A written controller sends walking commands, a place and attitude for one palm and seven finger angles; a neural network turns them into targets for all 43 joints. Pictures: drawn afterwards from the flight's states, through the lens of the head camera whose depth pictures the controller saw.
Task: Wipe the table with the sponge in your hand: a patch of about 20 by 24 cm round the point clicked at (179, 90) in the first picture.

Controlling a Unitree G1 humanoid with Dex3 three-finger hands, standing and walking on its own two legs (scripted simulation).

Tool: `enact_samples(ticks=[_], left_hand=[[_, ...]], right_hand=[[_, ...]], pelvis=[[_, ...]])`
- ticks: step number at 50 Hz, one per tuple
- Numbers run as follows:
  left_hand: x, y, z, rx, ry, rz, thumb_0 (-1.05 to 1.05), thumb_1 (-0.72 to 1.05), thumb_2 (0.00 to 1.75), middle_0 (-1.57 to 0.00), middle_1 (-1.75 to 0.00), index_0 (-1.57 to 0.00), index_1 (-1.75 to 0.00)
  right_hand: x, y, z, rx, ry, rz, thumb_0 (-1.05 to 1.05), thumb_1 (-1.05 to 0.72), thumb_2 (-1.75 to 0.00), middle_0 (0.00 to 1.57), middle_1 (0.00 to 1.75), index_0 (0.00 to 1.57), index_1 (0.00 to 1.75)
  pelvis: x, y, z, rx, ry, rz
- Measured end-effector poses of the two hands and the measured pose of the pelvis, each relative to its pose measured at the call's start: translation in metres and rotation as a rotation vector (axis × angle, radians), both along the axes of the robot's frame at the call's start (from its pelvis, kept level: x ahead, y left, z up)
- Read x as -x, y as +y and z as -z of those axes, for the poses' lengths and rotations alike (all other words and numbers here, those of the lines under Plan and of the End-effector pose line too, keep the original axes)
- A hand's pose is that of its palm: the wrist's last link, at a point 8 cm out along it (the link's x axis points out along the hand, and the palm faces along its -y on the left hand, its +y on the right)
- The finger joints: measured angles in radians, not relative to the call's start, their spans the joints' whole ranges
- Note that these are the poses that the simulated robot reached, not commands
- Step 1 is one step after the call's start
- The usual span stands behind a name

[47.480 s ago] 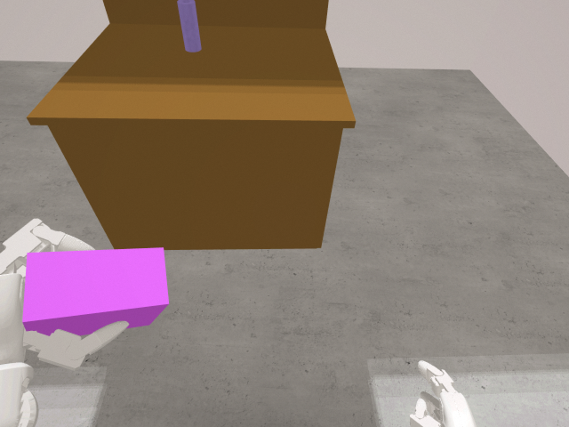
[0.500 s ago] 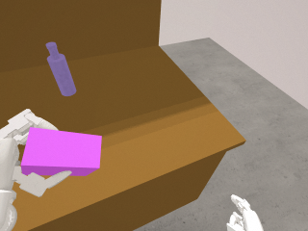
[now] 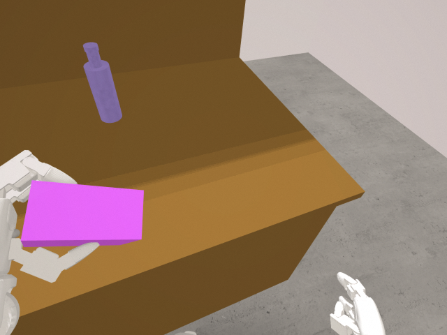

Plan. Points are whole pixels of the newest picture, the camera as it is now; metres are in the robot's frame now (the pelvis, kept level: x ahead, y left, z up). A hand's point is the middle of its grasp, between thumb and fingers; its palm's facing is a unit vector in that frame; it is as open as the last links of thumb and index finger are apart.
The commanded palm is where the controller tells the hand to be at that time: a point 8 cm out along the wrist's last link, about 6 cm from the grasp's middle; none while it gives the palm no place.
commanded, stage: step back with the hand held close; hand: left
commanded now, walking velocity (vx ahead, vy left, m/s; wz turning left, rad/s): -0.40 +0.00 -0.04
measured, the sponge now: (100, 219) +0.23 +0.19 +0.16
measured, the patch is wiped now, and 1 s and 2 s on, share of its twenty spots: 1.00 1.00 1.00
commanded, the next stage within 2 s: stop stepping back and stand still in 0.74 s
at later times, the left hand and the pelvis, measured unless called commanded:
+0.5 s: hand (38, 263) +0.16 +0.22 +0.19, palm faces +0.30 -0.87 -0.39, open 10.3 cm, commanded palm +0.09 +0.27 +0.20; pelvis -0.07 -0.01 +0.01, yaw -1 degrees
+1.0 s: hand out of the picture -0.03 +0.18 +0.19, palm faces +0.36 -0.86 -0.37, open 10.3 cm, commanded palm -0.08 +0.24 +0.20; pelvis -0.24 -0.04 +0.00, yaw +0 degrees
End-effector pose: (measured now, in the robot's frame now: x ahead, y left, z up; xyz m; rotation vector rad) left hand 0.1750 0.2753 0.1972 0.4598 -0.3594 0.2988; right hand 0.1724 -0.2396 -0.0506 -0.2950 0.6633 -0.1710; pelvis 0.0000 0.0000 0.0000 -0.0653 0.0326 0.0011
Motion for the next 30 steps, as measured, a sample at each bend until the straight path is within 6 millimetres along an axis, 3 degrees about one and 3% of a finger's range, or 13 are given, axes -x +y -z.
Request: enact_samples(ticks=[8,13,19,24,27,30], left_hand=[[0.008,0.014,-0.004,-0.009,0.004,-0.061,-0.02,-0.52,1.03,-0.71,-1.33,-0.74,-1.32],[0.012,-0.006,-0.005,0.010,0.017,-0.017,-0.02,-0.52,1.03,-0.70,-1.33,-0.74,-1.32],[0.031,-0.027,-0.006,0.000,0.039,0.079,-0.02,-0.52,1.03,-0.71,-1.33,-0.74,-1.32],[0.050,-0.013,-0.003,-0.001,0.038,0.058,-0.01,-0.52,1.03,-0.71,-1.33,-0.74,-1.32],[0.064,0.001,0.002,-0.022,0.020,0.037,-0.01,-0.52,1.03,-0.71,-1.33,-0.74,-1.32],[0.081,0.007,0.008,-0.026,0.051,0.006,-0.01,-0.52,1.03,-0.71,-1.33,-0.74,-1.32]], right_hand=[[0.012,0.017,-0.009,-0.023,-0.025,-0.031,0.01,-0.91,-0.90,0.20,0.30,0.20,0.30],[0.031,0.019,-0.003,-0.065,-0.003,-0.047,0.01,-0.90,-0.90,0.21,0.30,0.20,0.30],[0.066,0.001,0.004,-0.071,0.064,0.023,0.01,-0.90,-0.90,0.21,0.30,0.20,0.30],[0.094,-0.011,-0.005,-0.006,0.105,0.063,0.01,-0.91,-0.90,0.21,0.30,0.20,0.30],[0.103,-0.015,-0.004,0.032,0.070,0.072,0.01,-0.91,-0.90,0.20,0.30,0.20,0.30],[0.118,-0.012,-0.006,0.014,0.051,0.072,0.01,-0.91,-0.90,0.20,0.30,0.20,0.30]], pelvis=[[0.014,0.001,-0.008,-0.024,-0.012,0.037],[0.027,-0.008,-0.010,-0.024,-0.001,0.050],[0.045,-0.014,-0.013,0.002,0.005,0.041],[0.064,-0.008,-0.015,-0.043,0.039,0.021],[0.083,0.001,-0.004,-0.041,0.048,0.005],[0.103,0.001,-0.005,-0.077,0.020,0.040]])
